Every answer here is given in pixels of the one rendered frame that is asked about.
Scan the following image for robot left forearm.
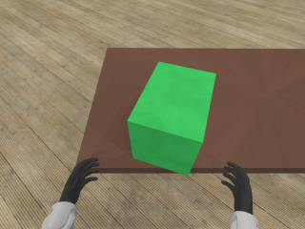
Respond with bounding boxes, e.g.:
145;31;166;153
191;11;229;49
41;201;77;229

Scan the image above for robot left hand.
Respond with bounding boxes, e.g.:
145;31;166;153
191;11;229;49
59;157;100;205

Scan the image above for robot right forearm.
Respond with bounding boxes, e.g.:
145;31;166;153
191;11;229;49
229;211;259;229

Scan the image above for carton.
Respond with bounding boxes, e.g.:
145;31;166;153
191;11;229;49
127;62;216;176

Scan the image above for robot right hand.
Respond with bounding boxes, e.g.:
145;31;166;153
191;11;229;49
221;161;254;215

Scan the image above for table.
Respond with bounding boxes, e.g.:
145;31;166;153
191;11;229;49
75;48;305;174

